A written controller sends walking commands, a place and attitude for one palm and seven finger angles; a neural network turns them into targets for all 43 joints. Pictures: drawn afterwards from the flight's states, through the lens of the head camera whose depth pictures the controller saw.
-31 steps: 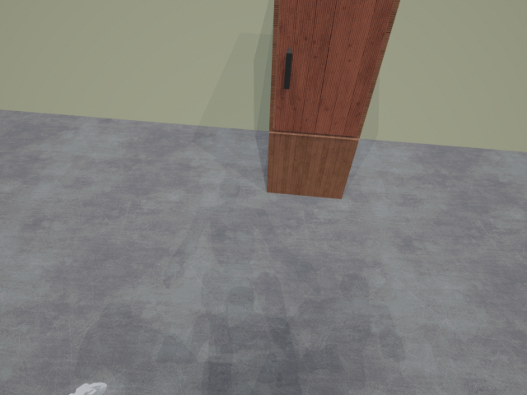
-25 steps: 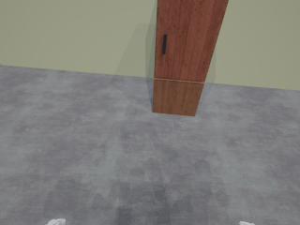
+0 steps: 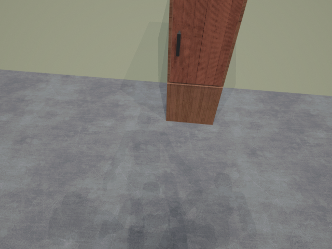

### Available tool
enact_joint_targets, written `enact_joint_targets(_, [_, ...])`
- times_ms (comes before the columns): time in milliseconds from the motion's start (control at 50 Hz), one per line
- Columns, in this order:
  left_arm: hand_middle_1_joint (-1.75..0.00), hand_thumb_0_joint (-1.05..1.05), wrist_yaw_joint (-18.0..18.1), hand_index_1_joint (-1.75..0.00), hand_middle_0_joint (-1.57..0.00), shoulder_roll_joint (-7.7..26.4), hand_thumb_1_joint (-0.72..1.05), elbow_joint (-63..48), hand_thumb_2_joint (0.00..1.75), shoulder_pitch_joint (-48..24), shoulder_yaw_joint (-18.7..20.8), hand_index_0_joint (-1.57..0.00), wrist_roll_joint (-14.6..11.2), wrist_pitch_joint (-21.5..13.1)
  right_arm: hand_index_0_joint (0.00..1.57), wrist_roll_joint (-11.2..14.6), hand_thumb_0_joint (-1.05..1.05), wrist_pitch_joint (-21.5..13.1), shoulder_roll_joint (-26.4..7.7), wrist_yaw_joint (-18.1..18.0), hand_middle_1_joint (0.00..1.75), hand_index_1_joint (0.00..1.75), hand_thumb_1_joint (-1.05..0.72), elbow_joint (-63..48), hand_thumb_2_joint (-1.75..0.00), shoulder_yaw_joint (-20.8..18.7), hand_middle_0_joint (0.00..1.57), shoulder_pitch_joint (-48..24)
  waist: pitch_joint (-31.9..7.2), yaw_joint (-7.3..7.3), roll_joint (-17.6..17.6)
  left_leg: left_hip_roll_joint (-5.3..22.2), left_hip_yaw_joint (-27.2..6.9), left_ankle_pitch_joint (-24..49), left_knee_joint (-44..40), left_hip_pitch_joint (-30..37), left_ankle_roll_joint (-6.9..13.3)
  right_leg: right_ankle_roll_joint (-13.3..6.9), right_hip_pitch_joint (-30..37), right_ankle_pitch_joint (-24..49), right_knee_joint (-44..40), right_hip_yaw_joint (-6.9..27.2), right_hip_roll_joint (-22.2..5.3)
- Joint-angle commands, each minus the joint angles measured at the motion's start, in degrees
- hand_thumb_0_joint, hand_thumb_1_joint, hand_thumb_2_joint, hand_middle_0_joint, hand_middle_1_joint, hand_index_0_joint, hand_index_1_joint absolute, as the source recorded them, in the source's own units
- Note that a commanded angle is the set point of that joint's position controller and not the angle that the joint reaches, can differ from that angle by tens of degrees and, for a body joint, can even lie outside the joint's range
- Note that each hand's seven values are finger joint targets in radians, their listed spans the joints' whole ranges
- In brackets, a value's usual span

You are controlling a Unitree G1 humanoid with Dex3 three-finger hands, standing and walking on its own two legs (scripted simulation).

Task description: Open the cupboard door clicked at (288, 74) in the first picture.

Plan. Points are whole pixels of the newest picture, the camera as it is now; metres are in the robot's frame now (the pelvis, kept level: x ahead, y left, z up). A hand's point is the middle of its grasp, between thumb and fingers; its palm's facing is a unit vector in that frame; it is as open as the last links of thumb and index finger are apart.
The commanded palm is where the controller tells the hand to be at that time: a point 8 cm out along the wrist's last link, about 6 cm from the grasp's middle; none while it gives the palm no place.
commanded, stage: stand and wait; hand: left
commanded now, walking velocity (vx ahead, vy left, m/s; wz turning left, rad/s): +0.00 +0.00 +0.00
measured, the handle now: (178, 43) +1.21 -0.01 -0.06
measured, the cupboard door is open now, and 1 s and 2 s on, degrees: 0 0 0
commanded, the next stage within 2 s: look at it before walking up in 0.24 s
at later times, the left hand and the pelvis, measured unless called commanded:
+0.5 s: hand out of the picture +0.07 +0.24 -0.16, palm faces -0.03 -0.94 -0.33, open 7.4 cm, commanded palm none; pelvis +0.00 +0.00 +0.00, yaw +0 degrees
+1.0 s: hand out of the picture +0.07 +0.24 -0.16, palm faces -0.03 -0.94 -0.33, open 7.4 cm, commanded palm none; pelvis +0.01 -0.01 +0.00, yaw -1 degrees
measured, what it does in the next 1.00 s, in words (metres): stands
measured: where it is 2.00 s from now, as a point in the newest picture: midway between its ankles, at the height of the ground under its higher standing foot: (181, 239)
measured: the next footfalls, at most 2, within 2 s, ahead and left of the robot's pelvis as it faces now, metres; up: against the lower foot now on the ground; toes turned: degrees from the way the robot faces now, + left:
left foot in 1.80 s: +0.45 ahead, +0.00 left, +0.00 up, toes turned -11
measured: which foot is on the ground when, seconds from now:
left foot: down 0.00-1.00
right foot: down 0.00-1.00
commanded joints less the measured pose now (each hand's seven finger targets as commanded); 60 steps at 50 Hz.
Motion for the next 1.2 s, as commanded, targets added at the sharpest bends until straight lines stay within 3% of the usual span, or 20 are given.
enact_joint_targets(0, [-0.3, 0.0, 0.8, -0.3, -0.2, 11.7, 0.9, -3.9, 0.9, -3.7, 2.4, -0.2, -0.2, -1.7, 0.2, 0.0, 0.0, -1.6, -11.6, -0.6, 0.3, 0.3, -0.9, -3.7, -0.9, -2.3, 0.2, -4.0, -2.2, 0.02, 0.1, 6.3, -5.8, 4.3, -5.4, -1.1, 1.9, -2.4, -0.5, 2.8, -5.4, 5.9, -6.1])
enact_joint_targets(260, [-0.3, 0.0, 0.7, -0.3, -0.2, 11.7, 0.9, -3.5, 0.9, -3.8, 2.4, -0.2, -0.1, -1.6, 0.2, 0.0, 0.0, -1.5, -11.7, -0.5, 0.3, 0.3, -0.9, -2.7, -0.9, -2.2, 0.2, -3.2, -1.1, 0.11, -0.5, 6.3, -6.2, 2.0, -6.2, -1.7, 1.7, -2.3, -1.7, -0.5, -6.7, 6.5, -5.8])
enact_joint_targets(380, [-0.3, 0.0, 0.7, -0.3, -0.2, 11.7, 0.9, -3.4, 0.9, -3.8, 2.4, -0.2, -0.1, -1.8, 0.2, 0.0, 0.0, -1.8, -11.5, -0.5, 0.3, 0.3, -0.9, -2.6, -0.9, -2.3, 0.2, -3.0, -3.7, -0.12, -0.3, 6.7, -5.8, 5.5, -5.6, 0.1, 1.6, -2.4, -0.3, 3.6, -6.0, 6.3, -6.1])
enact_joint_targets(500, [-0.3, 0.0, 0.8, -0.3, -0.2, 11.7, 0.9, -3.3, 0.9, -3.8, 2.4, -0.2, -0.2, -1.9, 0.2, 0.1, 0.0, -1.8, -11.5, -0.7, 0.3, 0.3, -0.9, -2.5, -0.9, -2.2, 0.2, -3.4, -3.6, -0.05, 0.0, 6.8, -5.7, 7.9, -5.6, 0.6, 1.5, -2.3, 0.5, 7.1, -5.6, 6.0, -6.1])
enact_joint_targets(780, [-0.3, 0.0, 0.7, -0.3, -0.2, 11.8, 0.9, -3.1, 0.9, -3.9, 2.4, -0.2, 0.0, -1.8, 0.2, 0.1, 0.0, -1.6, -11.7, -0.6, 0.3, 0.3, -0.9, -2.6, -0.9, -2.1, 0.2, -4.1, -1.9, 0.04, 0.3, 6.8, -5.7, 6.0, -6.8, 0.6, 1.5, -2.2, -0.2, 5.0, -6.8, 6.1, -5.9])
enact_joint_targets(900, [-0.3, 0.0, 0.6, -0.3, -0.2, 11.9, 0.9, -2.9, 0.9, -3.8, 2.4, -0.2, -0.1, -1.9, 0.2, 0.1, 0.0, -1.7, -11.9, -0.7, 0.3, 0.3, -0.9, -2.7, -0.9, -2.1, 0.2, -4.0, -3.7, 0.02, 0.1, 6.9, -5.5, 7.6, -6.4, 1.8, 1.4, -2.2, 0.7, 6.8, -6.7, 6.0, -6.1])
enact_joint_targets(940, [-0.3, 0.0, 0.8, -0.3, -0.2, 5.5, 0.9, -1.6, 0.9, 0.0, 1.2, -0.2, -0.1, -0.7, 0.2, -0.4, 0.0, -0.9, -5.2, -0.5, 0.3, 0.3, -0.9, -1.2, -0.9, -0.7, 0.2, -0.6, -4.1, 0.04, 0.1, 6.8, -3.4, 1.6, -4.9, 2.5, 0.3, -1.6, -0.4, 0.3, -5.9, 6.4, -5.4])
enact_joint_targets(980, [-0.3, 0.0, 0.2, -0.3, -0.2, 5.4, 0.9, -1.9, 0.9, 1.5, 1.5, -0.2, 0.2, 0.3, 0.2, -0.7, 0.0, -0.2, -5.1, -0.4, 0.3, 0.3, -0.9, -1.5, -0.9, -1.1, 0.2, 1.4, -1.2, -0.02, -0.2, 6.7, -2.8, -11.2, -4.5, 0.3, 0.6, -2.3, -4.4, -11.9, -5.7, 7.9, -4.2])
enact_joint_targets(1060, [-0.3, 0.0, -1.0, -0.3, -0.2, 5.5, 0.9, -4.7, 0.9, 3.5, 2.9, -0.2, 0.6, 0.6, 0.2, -0.8, 0.0, -0.2, -7.2, -0.5, 0.3, 0.3, -0.9, -3.5, -0.9, -2.7, 0.2, 3.4, 5.2, -0.03, 1.4, 9.2, -5.2, -24.1, -4.8, -3.1, 2.7, -3.7, -12.4, -20.3, -0.8, 8.8, -1.1])
enact_joint_targets(1100, [-0.3, 0.0, -1.4, -0.3, -0.2, 3.4, 0.9, -6.3, 0.9, 4.1, 3.2, -0.2, 0.5, 0.1, 0.2, -0.8, 0.0, -0.8, -8.3, -0.7, 0.3, 0.3, -0.9, -3.8, -0.9, -3.6, 0.2, 6.0, 6.4, -0.98, 6.4, 13.9, -10.3, -26.7, -8.5, -0.2, 5.5, -3.1, -18.1, -17.1, 8.1, 5.0, 1.9])
enact_joint_targets(1120, [-0.3, 0.0, -1.6, -0.3, -0.2, 1.7, 0.9, -7.0, 0.9, 3.7, 3.3, -0.2, 0.4, -0.3, 0.2, -0.7, 0.0, -1.2, -9.2, -0.9, 0.3, 0.3, -0.9, -4.0, -0.9, -4.2, 0.2, 7.4, 5.8, -1.44, 9.5, 18.1, -13.8, -24.6, -10.8, 2.6, 7.6, -2.3, -20.4, -12.6, 15.1, 0.6, 3.0])
enact_joint_targets(1140, [-0.3, 0.0, -1.7, -0.3, -0.2, 0.8, 0.9, -8.3, 0.9, 1.8, 3.3, -0.2, 0.4, -0.6, 0.2, -0.6, 0.0, -1.8, -9.0, -0.9, 0.3, 0.3, -0.9, -3.9, -0.9, -4.6, 0.2, 8.8, 5.2, -2.29, 10.8, 21.1, -14.4, -17.9, -11.8, 6.3, 9.8, -1.7, -23.9, -14.4, 19.8, -1.1, 1.2])
enact_joint_targets(1160, [-0.3, 0.0, -1.9, -0.3, -0.2, 0.7, 0.9, -9.5, 0.9, -0.2, 3.5, -0.2, 0.4, -0.9, 0.2, -0.6, 0.0, -2.3, -8.4, -1.0, 0.3, 0.3, -0.9, -3.7, -0.9, -4.7, 0.2, 10.4, 5.1, -3.13, 9.9, 22.2, -14.3, -11.2, -11.2, 9.5, 11.0, -1.4, -27.0, -16.5, 22.0, -0.7, -0.4])
enact_joint_targets(1180, [-0.3, 0.0, -2.0, -0.3, -0.2, 0.1, 0.9, -10.1, 0.9, -1.0, 3.6, -0.2, 0.4, -1.3, 0.2, -0.7, 0.0, -2.6, -7.6, -1.1, 0.3, 0.3, -0.9, -3.6, -0.9, -4.7, 0.2, 11.2, 5.0, -3.19, 9.3, 22.6, -11.9, -3.9, -9.6, 10.3, 11.2, -1.3, -27.3, -17.3, 22.1, -1.0, -1.7])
